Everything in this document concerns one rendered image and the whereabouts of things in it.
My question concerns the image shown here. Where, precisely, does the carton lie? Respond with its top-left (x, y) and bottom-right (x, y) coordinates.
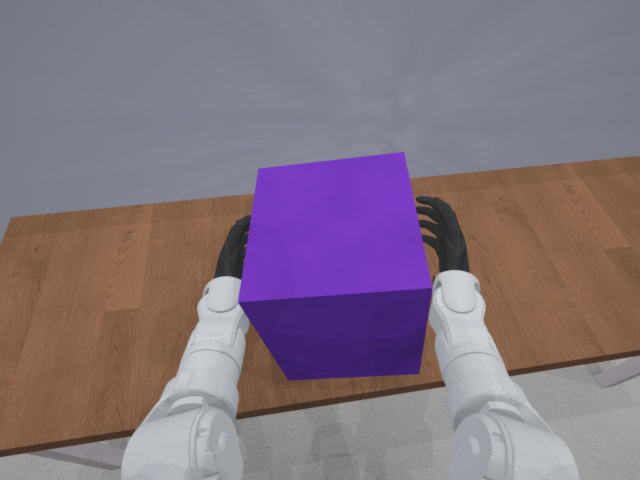
top-left (238, 152), bottom-right (433, 380)

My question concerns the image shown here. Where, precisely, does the left robot forearm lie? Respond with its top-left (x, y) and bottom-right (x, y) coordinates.
top-left (121, 276), bottom-right (249, 480)

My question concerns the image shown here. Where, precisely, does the right robot forearm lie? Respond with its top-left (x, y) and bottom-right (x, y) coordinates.
top-left (429, 270), bottom-right (579, 476)

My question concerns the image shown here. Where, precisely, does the robot left hand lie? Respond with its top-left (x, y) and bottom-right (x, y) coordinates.
top-left (214, 215), bottom-right (251, 280)

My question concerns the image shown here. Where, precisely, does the robot right hand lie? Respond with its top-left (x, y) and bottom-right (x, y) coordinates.
top-left (416, 196), bottom-right (470, 273)

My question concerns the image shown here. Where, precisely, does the robot right upper arm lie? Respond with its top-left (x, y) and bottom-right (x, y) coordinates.
top-left (448, 411), bottom-right (579, 480)

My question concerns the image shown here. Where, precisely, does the robot left upper arm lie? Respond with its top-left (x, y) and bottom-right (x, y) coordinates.
top-left (122, 406), bottom-right (244, 480)

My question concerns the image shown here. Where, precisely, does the table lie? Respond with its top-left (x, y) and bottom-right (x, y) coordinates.
top-left (0, 156), bottom-right (640, 470)

